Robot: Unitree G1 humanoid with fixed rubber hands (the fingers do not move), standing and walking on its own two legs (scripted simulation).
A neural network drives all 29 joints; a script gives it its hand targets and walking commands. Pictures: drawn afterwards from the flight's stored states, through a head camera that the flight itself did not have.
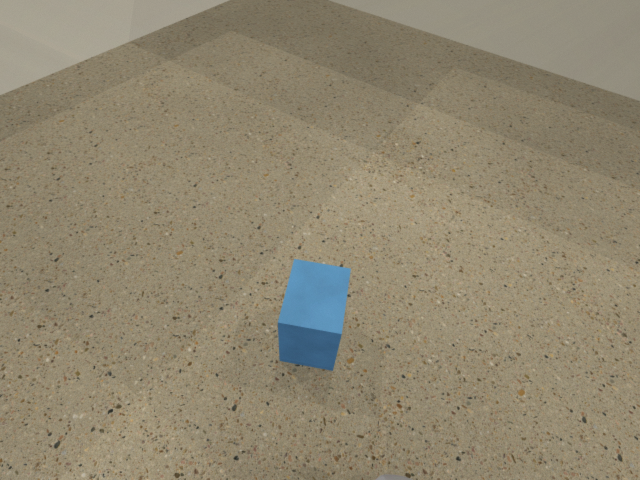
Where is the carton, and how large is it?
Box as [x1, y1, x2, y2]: [278, 259, 350, 370]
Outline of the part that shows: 294,259 278,320 279,358 283,361 332,370 341,334 350,269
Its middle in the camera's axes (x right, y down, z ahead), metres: -0.02 +0.24 +1.23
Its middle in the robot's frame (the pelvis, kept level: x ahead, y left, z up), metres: +0.67 +0.00 -0.64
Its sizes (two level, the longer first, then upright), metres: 0.221 0.178 0.274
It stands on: the floor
